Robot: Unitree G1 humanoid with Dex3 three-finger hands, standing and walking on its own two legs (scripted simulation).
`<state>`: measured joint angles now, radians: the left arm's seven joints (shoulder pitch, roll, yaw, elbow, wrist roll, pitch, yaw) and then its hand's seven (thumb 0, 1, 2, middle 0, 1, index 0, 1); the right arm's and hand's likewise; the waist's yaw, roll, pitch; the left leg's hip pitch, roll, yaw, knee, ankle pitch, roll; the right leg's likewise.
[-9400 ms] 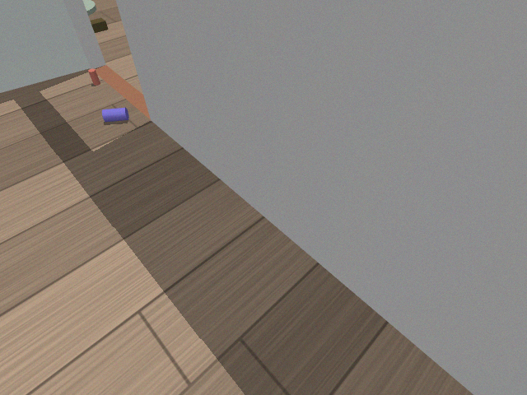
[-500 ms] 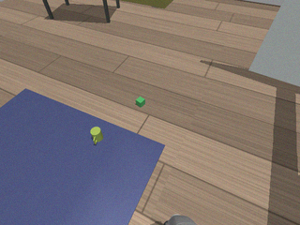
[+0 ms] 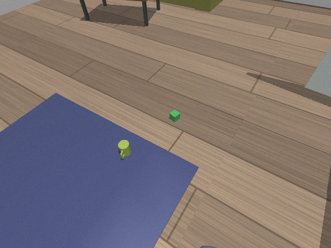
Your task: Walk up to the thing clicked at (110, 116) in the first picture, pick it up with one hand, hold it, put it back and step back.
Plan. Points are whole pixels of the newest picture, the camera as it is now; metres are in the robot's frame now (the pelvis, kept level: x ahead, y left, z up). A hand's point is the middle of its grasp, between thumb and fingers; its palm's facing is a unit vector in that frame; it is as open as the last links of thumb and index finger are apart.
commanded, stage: walk up
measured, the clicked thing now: out of the picture +0.38 -1.36 -0.72
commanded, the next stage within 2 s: stand in 0.72 s
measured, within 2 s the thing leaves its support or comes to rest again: neither
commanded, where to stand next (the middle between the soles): +0.08 +0.05 m, yaw -4 degrees
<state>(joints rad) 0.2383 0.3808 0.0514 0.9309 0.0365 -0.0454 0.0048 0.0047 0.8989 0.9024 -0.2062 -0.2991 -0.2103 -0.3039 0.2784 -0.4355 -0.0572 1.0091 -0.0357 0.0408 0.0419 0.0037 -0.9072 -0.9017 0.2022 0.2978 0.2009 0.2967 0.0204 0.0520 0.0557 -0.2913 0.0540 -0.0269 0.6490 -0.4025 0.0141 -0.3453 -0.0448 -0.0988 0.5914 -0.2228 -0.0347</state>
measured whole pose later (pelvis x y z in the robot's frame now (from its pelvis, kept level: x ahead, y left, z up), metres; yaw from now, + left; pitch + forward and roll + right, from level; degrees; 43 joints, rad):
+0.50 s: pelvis +0.02 +0.02 +0.01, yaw -2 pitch -2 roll +1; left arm 0.13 0.37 0.00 1.08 0.01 -0.06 0.02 0.00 0.90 0.90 -0.20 -0.30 -0.21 -0.30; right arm 0.07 -0.36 -0.02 1.03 -0.01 0.01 0.02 0.00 -0.90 -0.90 0.21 0.30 0.20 0.30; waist 0.02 0.01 0.05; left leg -0.17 0.02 0.03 0.50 -0.35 0.05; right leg -0.27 -0.03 0.00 0.53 -0.23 0.00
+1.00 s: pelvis +0.01 +0.01 +0.02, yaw -2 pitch -3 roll +1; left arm 0.07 0.34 -0.01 1.14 0.01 -0.02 0.00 0.00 0.90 0.90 -0.20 -0.30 -0.21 -0.30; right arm 0.10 -0.34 -0.02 1.16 -0.01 0.00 0.02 0.00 -0.90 -0.90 0.20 0.30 0.20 0.30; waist -0.01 -0.02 0.05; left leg -0.07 0.03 0.02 0.31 -0.24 0.00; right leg -0.17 -0.02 -0.01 0.35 -0.12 -0.01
